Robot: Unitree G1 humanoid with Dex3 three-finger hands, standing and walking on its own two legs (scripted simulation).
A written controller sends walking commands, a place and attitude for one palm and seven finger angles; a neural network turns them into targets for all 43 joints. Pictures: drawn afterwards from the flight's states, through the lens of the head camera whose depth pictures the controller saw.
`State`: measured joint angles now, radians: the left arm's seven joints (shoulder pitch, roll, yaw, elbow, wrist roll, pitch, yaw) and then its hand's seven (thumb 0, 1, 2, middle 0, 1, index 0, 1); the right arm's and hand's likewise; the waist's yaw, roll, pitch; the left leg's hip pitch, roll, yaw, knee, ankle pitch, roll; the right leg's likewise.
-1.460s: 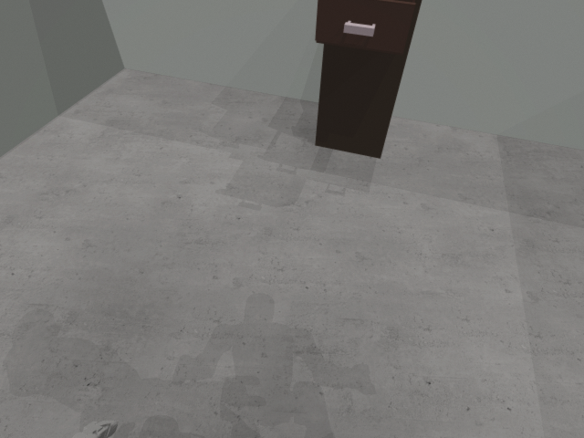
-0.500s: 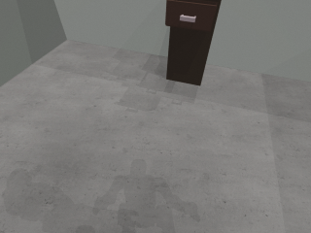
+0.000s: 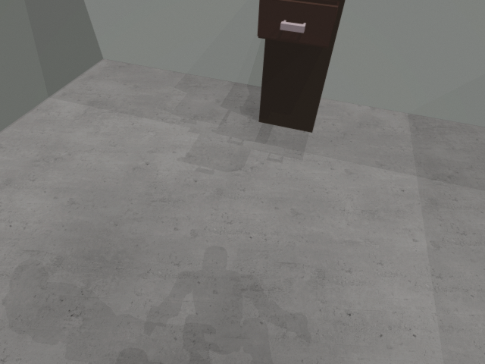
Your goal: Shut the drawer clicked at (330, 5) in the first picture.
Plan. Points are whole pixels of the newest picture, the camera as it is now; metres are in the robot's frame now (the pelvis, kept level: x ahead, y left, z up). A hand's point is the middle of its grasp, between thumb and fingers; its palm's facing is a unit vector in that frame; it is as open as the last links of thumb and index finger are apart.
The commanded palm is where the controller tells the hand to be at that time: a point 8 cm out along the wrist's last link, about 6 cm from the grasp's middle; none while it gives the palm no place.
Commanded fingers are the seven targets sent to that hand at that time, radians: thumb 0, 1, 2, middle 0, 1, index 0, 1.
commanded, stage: walk to a spot facing it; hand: left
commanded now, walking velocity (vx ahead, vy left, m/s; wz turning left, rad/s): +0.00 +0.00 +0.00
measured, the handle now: (293, 25) +1.41 -0.14 +0.00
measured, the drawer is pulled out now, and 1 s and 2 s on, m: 0.30 0.30 0.30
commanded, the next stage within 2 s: turn to face it in 1.96 s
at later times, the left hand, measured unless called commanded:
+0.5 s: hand out of the picture +0.04 +0.18 -0.20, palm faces +0.00 -0.99 -0.15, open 7.4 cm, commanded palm none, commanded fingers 0.00 0.90 0.90 -0.20 -0.30 -0.20 -0.30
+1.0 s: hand (200, 233) +0.46 +0.14 -0.19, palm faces -0.28 -0.94 -0.18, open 7.4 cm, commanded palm none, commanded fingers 0.00 0.90 0.90 -0.20 -0.30 -0.20 -0.30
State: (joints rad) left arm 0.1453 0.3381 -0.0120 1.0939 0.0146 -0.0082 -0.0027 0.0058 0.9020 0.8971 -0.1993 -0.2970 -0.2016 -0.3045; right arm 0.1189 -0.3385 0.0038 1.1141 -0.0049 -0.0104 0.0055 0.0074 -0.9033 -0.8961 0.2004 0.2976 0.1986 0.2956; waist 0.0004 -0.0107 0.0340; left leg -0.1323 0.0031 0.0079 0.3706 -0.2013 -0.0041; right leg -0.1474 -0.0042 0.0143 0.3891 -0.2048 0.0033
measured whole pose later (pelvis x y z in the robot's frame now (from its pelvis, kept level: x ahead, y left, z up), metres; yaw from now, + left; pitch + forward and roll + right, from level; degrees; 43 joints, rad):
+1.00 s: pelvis +0.29 -0.01 -0.03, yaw -14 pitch -1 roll -1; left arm 0.07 0.20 0.06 0.97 0.03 -0.03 -0.02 0.00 0.91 0.90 -0.19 -0.30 -0.19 -0.30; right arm 0.52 -0.09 -0.01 1.19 -0.02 -0.06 -0.02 0.01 -0.91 -0.90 0.20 0.30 0.20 0.30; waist -0.04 -0.01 0.11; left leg 0.16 0.06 0.27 0.42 -0.50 -0.01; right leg -0.48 0.01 -0.17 0.65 -0.17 -0.09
